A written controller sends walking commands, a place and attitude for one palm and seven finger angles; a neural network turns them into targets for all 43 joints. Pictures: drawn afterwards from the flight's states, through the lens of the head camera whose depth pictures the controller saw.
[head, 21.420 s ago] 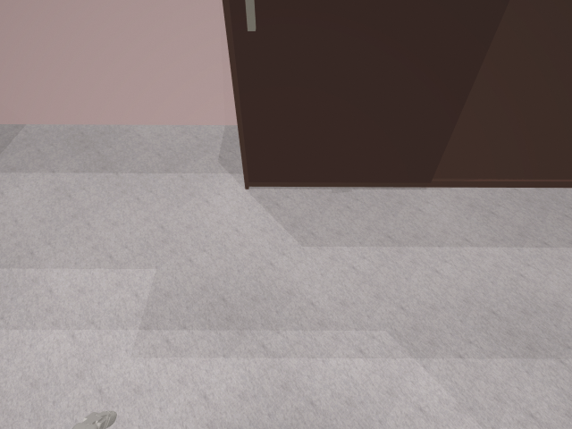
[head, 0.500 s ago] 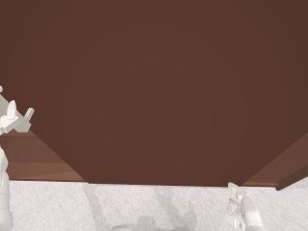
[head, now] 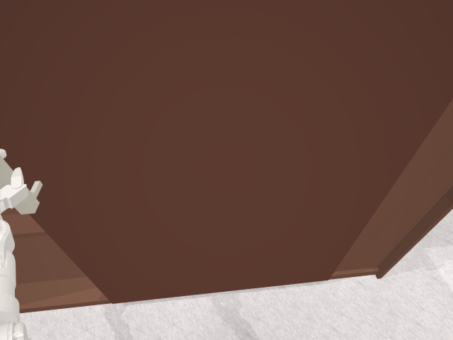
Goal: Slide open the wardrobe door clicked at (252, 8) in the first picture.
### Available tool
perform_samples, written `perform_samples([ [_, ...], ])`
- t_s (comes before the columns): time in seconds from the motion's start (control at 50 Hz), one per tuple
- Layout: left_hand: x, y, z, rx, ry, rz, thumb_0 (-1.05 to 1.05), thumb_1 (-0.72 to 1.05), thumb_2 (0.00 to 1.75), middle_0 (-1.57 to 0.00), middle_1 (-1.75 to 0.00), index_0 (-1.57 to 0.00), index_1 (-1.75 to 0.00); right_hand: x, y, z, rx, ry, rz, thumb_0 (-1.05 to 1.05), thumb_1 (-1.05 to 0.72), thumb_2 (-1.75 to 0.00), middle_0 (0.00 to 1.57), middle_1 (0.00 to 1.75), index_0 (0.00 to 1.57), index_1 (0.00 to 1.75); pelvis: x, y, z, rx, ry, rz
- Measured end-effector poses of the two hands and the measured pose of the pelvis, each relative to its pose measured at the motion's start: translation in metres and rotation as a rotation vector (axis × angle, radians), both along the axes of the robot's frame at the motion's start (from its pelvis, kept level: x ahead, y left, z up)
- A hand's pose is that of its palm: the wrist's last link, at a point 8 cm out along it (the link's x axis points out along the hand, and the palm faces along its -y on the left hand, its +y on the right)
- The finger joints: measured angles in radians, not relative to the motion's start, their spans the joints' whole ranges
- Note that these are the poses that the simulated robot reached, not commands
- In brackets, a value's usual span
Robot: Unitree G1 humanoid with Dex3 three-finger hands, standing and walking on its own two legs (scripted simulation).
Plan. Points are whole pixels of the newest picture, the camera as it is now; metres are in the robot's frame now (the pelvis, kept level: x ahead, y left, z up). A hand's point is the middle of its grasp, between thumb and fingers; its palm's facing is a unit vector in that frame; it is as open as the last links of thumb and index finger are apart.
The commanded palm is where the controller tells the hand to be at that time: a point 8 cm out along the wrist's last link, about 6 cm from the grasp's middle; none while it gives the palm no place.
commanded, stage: stop walking and hold the door there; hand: left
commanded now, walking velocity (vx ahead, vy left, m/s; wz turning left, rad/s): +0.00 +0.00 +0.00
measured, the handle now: (10, 169) +0.37 +0.42 +0.11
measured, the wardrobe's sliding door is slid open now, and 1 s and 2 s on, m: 0.65 0.65 0.65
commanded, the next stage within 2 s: none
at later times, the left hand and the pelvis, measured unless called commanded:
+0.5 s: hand (15, 187) +0.33 +0.38 +0.12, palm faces +0.62 -0.73 -0.30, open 6.8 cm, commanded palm +0.28 +0.39 +0.10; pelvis -0.02 +0.01 +0.00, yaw +0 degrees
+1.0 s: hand (16, 191) +0.33 +0.39 +0.11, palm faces +0.49 -0.82 -0.29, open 6.0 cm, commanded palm +0.29 +0.40 +0.10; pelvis -0.05 +0.07 -0.01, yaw +3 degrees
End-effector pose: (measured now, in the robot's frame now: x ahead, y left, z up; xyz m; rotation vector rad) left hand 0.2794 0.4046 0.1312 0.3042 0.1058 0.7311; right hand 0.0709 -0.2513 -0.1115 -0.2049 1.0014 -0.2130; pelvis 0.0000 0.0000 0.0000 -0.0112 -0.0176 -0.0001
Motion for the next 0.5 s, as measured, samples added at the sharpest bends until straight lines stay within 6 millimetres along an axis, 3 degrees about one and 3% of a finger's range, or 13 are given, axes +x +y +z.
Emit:
perform_samples([
  [0.28, 0.000, 0.003, 0.004, -0.066, 0.030, -0.014, -0.08, 0.60, 0.75, -0.25, -1.28, -0.27, -1.36, -0.031, -0.030, 0.007, -0.088, -0.014, -0.077, 0.01, -0.91, -0.90, 0.20, 0.30, 0.20, 0.30, -0.020, 0.008, 0.000, -0.002, 0.002, -0.003],
  [0.5, 0.001, 0.002, 0.003, -0.037, 0.034, -0.019, -0.09, 0.60, 0.77, -0.25, -1.30, -0.25, -1.36, -0.019, -0.017, 0.002, -0.060, 0.005, -0.035, 0.01, -0.91, -0.90, 0.20, 0.30, 0.20, 0.30, -0.016, 0.008, 0.002, 0.002, 0.011, 0.001],
])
